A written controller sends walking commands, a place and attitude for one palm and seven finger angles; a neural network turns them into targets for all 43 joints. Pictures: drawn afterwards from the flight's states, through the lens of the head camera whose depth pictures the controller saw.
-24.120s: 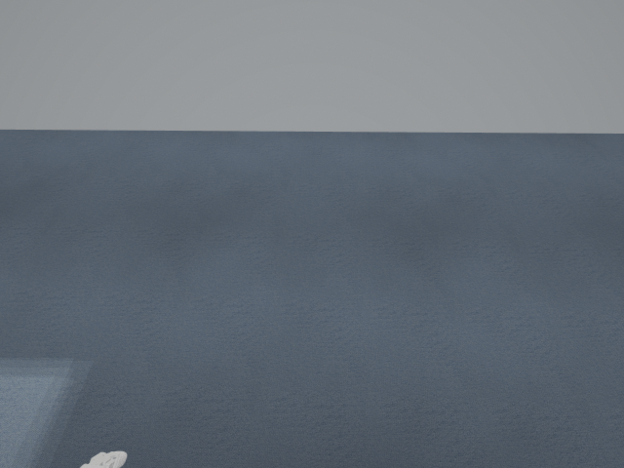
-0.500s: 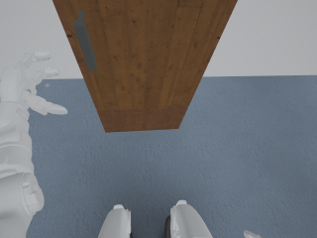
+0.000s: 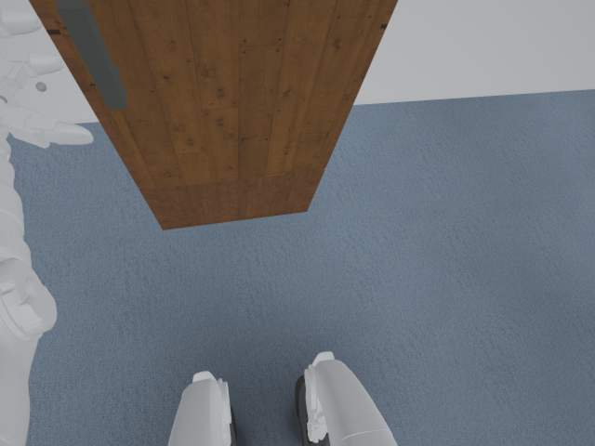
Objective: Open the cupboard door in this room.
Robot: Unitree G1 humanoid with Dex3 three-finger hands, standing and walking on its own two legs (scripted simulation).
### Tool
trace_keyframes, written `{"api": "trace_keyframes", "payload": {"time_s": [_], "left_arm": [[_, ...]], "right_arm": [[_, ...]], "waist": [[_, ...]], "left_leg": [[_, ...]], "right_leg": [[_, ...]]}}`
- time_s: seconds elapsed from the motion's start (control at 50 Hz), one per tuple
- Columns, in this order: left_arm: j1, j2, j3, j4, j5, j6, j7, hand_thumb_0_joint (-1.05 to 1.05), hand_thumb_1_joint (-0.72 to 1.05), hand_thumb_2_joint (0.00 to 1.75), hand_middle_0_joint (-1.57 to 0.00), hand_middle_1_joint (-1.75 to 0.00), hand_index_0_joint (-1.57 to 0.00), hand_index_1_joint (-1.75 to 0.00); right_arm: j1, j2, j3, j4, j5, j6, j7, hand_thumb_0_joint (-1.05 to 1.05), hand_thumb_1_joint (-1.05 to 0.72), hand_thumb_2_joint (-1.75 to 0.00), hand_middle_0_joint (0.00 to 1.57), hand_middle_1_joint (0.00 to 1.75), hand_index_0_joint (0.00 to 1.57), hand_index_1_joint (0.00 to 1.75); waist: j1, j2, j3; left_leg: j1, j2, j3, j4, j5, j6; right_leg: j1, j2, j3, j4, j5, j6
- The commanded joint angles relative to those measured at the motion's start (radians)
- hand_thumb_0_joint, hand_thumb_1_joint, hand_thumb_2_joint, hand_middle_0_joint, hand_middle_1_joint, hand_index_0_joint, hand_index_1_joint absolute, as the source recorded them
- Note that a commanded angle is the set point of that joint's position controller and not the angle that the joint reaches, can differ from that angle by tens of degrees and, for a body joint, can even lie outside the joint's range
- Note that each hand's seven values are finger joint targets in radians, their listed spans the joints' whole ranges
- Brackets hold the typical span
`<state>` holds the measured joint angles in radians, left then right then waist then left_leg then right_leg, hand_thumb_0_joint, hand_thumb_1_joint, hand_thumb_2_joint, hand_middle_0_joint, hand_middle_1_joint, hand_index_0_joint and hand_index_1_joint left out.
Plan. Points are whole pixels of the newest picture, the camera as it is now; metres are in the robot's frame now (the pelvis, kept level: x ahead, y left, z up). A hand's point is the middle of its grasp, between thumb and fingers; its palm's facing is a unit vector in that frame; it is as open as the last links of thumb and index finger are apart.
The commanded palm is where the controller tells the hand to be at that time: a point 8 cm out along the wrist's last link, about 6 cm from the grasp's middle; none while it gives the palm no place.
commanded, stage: move the hooked fingers beside the handle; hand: left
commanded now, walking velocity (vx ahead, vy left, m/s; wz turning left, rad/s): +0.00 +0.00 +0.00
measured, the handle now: (97, 45) +0.60 +0.19 +0.07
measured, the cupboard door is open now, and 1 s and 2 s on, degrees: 0 0 0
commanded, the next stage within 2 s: slide the fingers in behind the handle in 0.82 s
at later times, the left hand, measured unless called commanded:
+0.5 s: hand (45, 90) +0.54 +0.24 +0.07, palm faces +0.06 -1.00 -0.02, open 14.0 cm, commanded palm +0.52 +0.27 +0.06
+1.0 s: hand (54, 85) +0.55 +0.23 +0.06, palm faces +0.06 -1.00 -0.03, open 14.0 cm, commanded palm +0.53 +0.26 +0.06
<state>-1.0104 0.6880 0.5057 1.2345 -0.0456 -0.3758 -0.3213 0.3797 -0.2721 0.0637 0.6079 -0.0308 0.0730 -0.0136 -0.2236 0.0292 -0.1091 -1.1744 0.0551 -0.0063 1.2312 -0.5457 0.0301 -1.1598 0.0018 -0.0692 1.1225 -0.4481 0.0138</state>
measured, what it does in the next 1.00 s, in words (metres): stands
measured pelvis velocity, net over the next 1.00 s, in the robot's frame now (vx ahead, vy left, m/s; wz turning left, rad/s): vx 0.00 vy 0.00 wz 0.00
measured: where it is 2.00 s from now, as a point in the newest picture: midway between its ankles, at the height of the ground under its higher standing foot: (269, 445)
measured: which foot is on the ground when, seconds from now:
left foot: down 0.00-1.00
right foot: down 0.00-1.00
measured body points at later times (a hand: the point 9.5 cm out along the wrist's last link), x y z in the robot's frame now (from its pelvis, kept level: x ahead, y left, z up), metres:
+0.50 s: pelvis +0.01 +0.00 +0.00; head +0.17 +0.04 +0.42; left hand +0.53 +0.29 +0.07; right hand +0.01 -0.27 -0.10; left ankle +0.01 +0.10 -0.63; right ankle +0.04 -0.14 -0.63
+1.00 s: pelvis +0.00 +0.00 +0.00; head +0.18 +0.03 +0.41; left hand +0.54 +0.28 +0.07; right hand -0.01 -0.27 -0.10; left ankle +0.01 +0.10 -0.63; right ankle +0.04 -0.14 -0.63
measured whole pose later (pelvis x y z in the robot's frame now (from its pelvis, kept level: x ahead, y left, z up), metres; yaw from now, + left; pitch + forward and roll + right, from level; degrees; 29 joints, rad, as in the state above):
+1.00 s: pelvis +0.00 +0.00 +0.00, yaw +0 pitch +29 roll -5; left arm -1.02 0.67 0.48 1.21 -0.04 -0.38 -0.30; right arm 0.38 -0.27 0.06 0.61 -0.03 0.10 0.00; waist -0.22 0.03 -0.11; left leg -1.19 0.06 -0.02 1.24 -0.55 0.02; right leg -1.17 0.01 -0.08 1.13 -0.45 0.01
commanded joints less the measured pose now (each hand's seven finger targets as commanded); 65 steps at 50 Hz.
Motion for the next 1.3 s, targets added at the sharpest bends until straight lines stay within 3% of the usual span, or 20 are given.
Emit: {"api": "trace_keyframes", "payload": {"time_s": [0.0, 0.08, 0.12, 0.16, 0.22, 0.28, 0.46, 0.54, 0.58, 0.66, 0.74, 0.84, 0.88, 0.92, 0.96, 1.02, 1.06, 1.14, 1.24, 1.28], "left_arm": [[-0.465, 0.308, 0.032, -0.204, -0.009, -0.057, 0.008, 0.00, -0.50, 0.30, -0.30, -1.20, -0.30, -1.20], [-0.326, 0.303, 0.051, -0.189, -0.012, -0.045, -0.005, 0.00, -0.50, 0.30, -0.30, -1.20, -0.30, -1.20], [-0.346, 0.311, 0.048, -0.195, -0.017, -0.037, -0.007, 0.00, -0.50, 0.30, -0.30, -1.20, -0.30, -1.20], [-0.370, 0.330, 0.064, -0.232, -0.019, -0.046, -0.007, 0.00, -0.50, 0.30, -0.30, -1.20, -0.30, -1.20], [-0.392, 0.299, 0.054, -0.300, -0.029, -0.071, 0.001, 0.00, -0.50, 0.30, -0.30, -1.20, -0.30, -1.20], [-0.403, 0.250, 0.024, -0.300, -0.033, -0.080, 0.006, 0.00, -0.50, 0.30, -0.30, -1.20, -0.30, -1.20], [-0.391, 0.215, -0.012, -0.232, -0.025, -0.066, 0.022, 0.00, -0.50, 0.30, -0.30, -1.20, -0.30, -1.20], [-0.385, 0.258, 0.019, -0.226, -0.017, -0.082, 0.032, 0.00, -0.50, 0.30, -0.30, -1.20, -0.30, -1.20], [-0.404, 0.240, -0.001, -0.223, -0.014, -0.084, 0.029, 0.00, -0.50, 0.30, -0.30, -1.20, -0.30, -1.20], [-0.391, 0.235, -0.001, -0.244, -0.023, -0.083, 0.017, 0.00, -0.50, 0.30, -0.30, -1.20, -0.30, -1.20], [-0.411, 0.241, -0.009, -0.206, -0.019, -0.063, 0.013, 0.00, -0.50, 0.30, -0.30, -1.20, -0.30, -1.20], [-0.468, 0.273, 0.011, -0.244, -0.014, -0.077, 0.025, 0.00, -0.50, 0.30, -0.30, -1.20, -0.30, -1.20], [-0.449, 0.229, -0.016, -0.245, -0.014, -0.080, 0.023, 0.00, -0.50, 0.30, -0.30, -1.20, -0.30, -1.20], [-0.409, 0.245, 0.005, -0.223, -0.017, -0.068, 0.024, 0.00, -0.50, 0.30, -0.30, -1.20, -0.30, -1.20], [-0.413, 0.197, -0.030, -0.208, -0.018, -0.053, 0.025, 0.00, -0.50, 0.30, -0.30, -1.20, -0.30, -1.20], [-0.407, 0.228, -0.003, -0.237, -0.018, -0.052, 0.038, 0.00, -0.50, 0.30, -0.30, -1.20, -0.30, -1.20], [-0.444, 0.197, -0.023, -0.269, -0.017, -0.065, 0.052, 0.00, -0.50, 0.30, -0.30, -1.20, -0.30, -1.20], [-0.424, 0.226, 0.005, -0.266, -0.007, -0.081, 0.076, 0.00, -0.50, 0.30, -0.30, -1.20, -0.30, -1.20], [-0.421, 0.149, -0.048, -0.243, -0.003, -0.084, 0.084, 0.00, -0.50, 0.30, -0.30, -1.20, -0.30, -1.20], [-0.427, 0.139, -0.046, -0.266, -0.009, -0.093, 0.089, 0.00, -0.50, 0.30, -0.30, -1.20, -0.30, -1.20]], "right_arm": [[0.214, -0.208, -0.068, -0.030, -0.007, 0.006, -0.006, 0.00, -0.90, -0.90, 0.20, 0.30, 0.20, 0.30], [0.224, -0.206, -0.068, -0.050, -0.006, 0.018, 0.005, 0.00, -0.90, -0.90, 0.20, 0.30, 0.20, 0.30], [0.217, -0.207, -0.065, -0.055, -0.002, 0.025, 0.004, 0.00, -0.90, -0.90, 0.20, 0.30, 0.20, 0.30], [0.217, -0.206, -0.069, -0.056, -0.002, 0.027, 0.001, 0.00, -0.90, -0.90, 0.20, 0.30, 0.20, 0.30], [0.220, -0.202, -0.077, -0.047, -0.004, 0.024, 0.005, 0.00, -0.90, -0.90, 0.20, 0.30, 0.20, 0.30], [0.222, -0.198, -0.080, -0.028, -0.004, 0.025, 0.009, 0.00, -0.90, -0.90, 0.20, 0.30, 0.20, 0.30], [0.205, -0.196, -0.072, -0.031, -0.002, 0.027, 0.005, 0.00, -0.90, -0.90, 0.20, 0.30, 0.20, 0.30], [0.196, -0.199, -0.072, -0.039, -0.003, 0.025, 0.003, 0.00, -0.90, -0.90, 0.20, 0.30, 0.20, 0.30], [0.197, -0.198, -0.069, -0.037, -0.004, 0.026, 0.005, 0.00, -0.90, -0.90, 0.20, 0.30, 0.20, 0.30], [0.195, -0.196, -0.071, -0.048, -0.002, 0.026, 0.007, 0.00, -0.90, -0.90, 0.20, 0.30, 0.20, 0.30], [0.189, -0.199, -0.067, -0.043, 0.003, 0.029, 0.002, 0.00, -0.90, -0.90, 0.20, 0.30, 0.20, 0.30], [0.202, -0.203, -0.069, -0.029, -0.004, 0.021, -0.001, 0.00, -0.90, -0.90, 0.20, 0.30, 0.20, 0.30], [0.204, -0.199, -0.070, -0.027, -0.005, 0.020, 0.005, 0.00, -0.90, -0.90, 0.20, 0.30, 0.20, 0.30], [0.208, -0.201, -0.070, -0.028, -0.004, 0.024, 0.007, 0.00, -0.90, -0.90, 0.20, 0.30, 0.20, 0.30], [0.210, -0.196, -0.069, -0.030, -0.003, 0.024, 0.007, 0.00, -0.90, -0.90, 0.20, 0.30, 0.20, 0.30], [0.213, -0.197, -0.070, -0.036, -0.004, 0.026, 0.008, 0.00, -0.90, -0.90, 0.20, 0.30, 0.20, 0.30], [0.212, -0.190, -0.070, -0.033, -0.007, 0.022, 0.011, 0.00, -0.90, -0.90, 0.20, 0.30, 0.20, 0.30], [0.211, -0.190, -0.071, -0.036, -0.009, 0.018, 0.014, 0.00, -0.90, -0.90, 0.20, 0.30, 0.20, 0.30], [0.211, -0.186, -0.075, -0.031, -0.008, 0.021, 0.020, 0.00, -0.90, -0.90, 0.20, 0.30, 0.20, 0.30], [0.213, -0.186, -0.079, -0.029, -0.010, 0.020, 0.019, 0.00, -0.90, -0.90, 0.20, 0.30, 0.20, 0.30]], "waist": [[-0.014, 0.216, -0.561], [0.023, 0.203, -0.593], [0.013, 0.177, -0.542], [0.013, 0.177, -0.558], [0.017, 0.222, -0.613], [0.005, 0.248, -0.599], [-0.007, 0.194, -0.489], [0.004, 0.188, -0.526], [-0.008, 0.193, -0.525], [0.002, 0.213, -0.560], [-0.014, 0.179, -0.510], [-0.011, 0.219, -0.571], [-0.011, 0.251, -0.592], [-0.001, 0.215, -0.580], [-0.019, 0.194, -0.548], [0.001, 0.193, -0.565], [-0.007, 0.219, -0.561], [0.003, 0.197, -0.574], [-0.010, 0.182, -0.533], [-0.003, 0.215, -0.574]], "left_leg": [[0.453, -0.004, -0.081, -0.121, 0.536, -0.009], [0.456, -0.006, -0.072, -0.130, 0.577, -0.010], [0.406, -0.006, -0.065, -0.138, 0.517, -0.004], [0.415, -0.006, -0.067, -0.135, 0.518, -0.001], [0.494, -0.003, -0.076, -0.134, 0.570, -0.011], [0.543, 0.000, -0.082, -0.135, 0.595, -0.016], [0.468, -0.006, -0.077, -0.146, 0.509, -0.009], [0.454, -0.010, -0.071, -0.137, 0.503, -0.010], [0.464, -0.007, -0.075, -0.131, 0.520, -0.010], [0.479, -0.009, -0.074, -0.126, 0.544, -0.011], [0.418, -0.010, -0.070, -0.127, 0.470, -0.006], [0.451, -0.008, -0.079, -0.114, 0.496, -0.009], [0.501, -0.007, -0.086, -0.115, 0.535, -0.015], [0.474, -0.007, -0.080, -0.119, 0.525, -0.012], [0.456, -0.008, -0.078, -0.122, 0.512, -0.006], [0.443, -0.010, -0.074, -0.131, 0.499, -0.008], [0.464, -0.009, -0.077, -0.131, 0.501, -0.009], [0.429, -0.015, -0.064, -0.130, 0.488, -0.006], [0.442, -0.014, -0.067, -0.134, 0.479, -0.008], [0.487, -0.012, -0.073, -0.133, 0.515, -0.014]], "right_leg": [[0.210, 0.042, 0.020, -0.092, 0.301, -0.030], [0.262, 0.046, 0.018, -0.091, 0.343, -0.034], [0.269, 0.045, 0.020, -0.099, 0.322, -0.028], [0.277, 0.048, 0.021, -0.094, 0.329, -0.032], [0.258, 0.049, 0.018, -0.097, 0.334, -0.031], [0.216, 0.051, 0.013, -0.104, 0.321, -0.032], [0.210, 0.048, 0.012, -0.112, 0.285, -0.035], [0.235, 0.046, 0.018, -0.105, 0.290, -0.033], [0.219, 0.047, 0.016, -0.098, 0.301, -0.032], [0.235, 0.048, 0.017, -0.090, 0.322, -0.035], [0.227, 0.047, 0.019, -0.100, 0.283, -0.029], [0.214, 0.046, 0.020, -0.089, 0.285, -0.032], [0.189, 0.047, 0.015, -0.087, 0.291, -0.034], [0.219, 0.049, 0.015, -0.093, 0.299, -0.033], [0.212, 0.049, 0.014, -0.096, 0.302, -0.032], [0.247, 0.048, 0.017, -0.100, 0.304, -0.031], [0.221, 0.049, 0.014, -0.096, 0.295, -0.034], [0.270, 0.047, 0.023, -0.098, 0.312, -0.031], [0.237, 0.049, 0.019, -0.105, 0.293, -0.032], [0.225, 0.047, 0.016, -0.099, 0.303, -0.034]]}}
